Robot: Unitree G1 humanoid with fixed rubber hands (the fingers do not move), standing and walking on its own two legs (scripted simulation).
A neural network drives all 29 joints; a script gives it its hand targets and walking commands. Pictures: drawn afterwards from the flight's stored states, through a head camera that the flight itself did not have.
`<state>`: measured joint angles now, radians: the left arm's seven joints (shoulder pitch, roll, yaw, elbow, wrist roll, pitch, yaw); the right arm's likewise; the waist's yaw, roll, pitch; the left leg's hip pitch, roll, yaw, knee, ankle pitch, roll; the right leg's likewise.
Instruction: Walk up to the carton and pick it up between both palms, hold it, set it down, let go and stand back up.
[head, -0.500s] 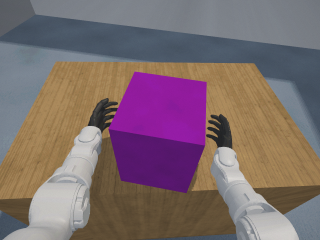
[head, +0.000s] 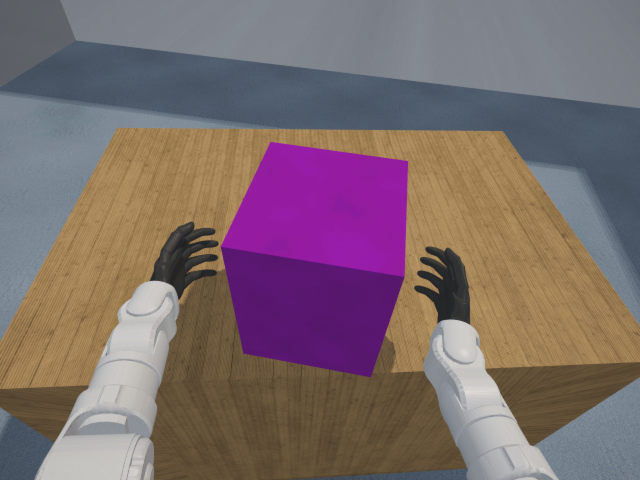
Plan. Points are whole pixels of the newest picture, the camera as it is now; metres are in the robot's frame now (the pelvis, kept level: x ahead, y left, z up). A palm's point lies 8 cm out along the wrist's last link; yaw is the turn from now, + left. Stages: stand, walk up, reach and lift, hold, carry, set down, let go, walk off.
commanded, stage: set down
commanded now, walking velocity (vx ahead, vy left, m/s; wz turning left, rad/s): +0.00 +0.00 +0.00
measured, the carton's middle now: (321, 262) +0.43 +0.00 +0.03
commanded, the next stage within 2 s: none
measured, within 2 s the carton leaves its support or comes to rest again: neither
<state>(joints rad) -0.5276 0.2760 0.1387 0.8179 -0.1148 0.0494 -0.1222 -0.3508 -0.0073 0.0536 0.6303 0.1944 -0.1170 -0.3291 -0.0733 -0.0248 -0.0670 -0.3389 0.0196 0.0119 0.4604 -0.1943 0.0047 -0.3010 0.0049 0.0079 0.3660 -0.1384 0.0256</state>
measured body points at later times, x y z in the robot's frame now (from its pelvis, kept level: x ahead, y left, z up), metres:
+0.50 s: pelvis +0.00 +0.00 +0.00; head +0.00 +0.03 +0.45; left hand +0.30 +0.25 +0.04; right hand +0.25 -0.17 +0.06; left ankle +0.02 +0.11 -0.74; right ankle +0.03 -0.14 -0.74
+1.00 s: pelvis +0.00 +0.00 +0.00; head +0.01 +0.02 +0.45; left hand +0.23 +0.26 +0.02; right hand +0.20 -0.18 +0.04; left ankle +0.02 +0.11 -0.74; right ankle +0.03 -0.14 -0.74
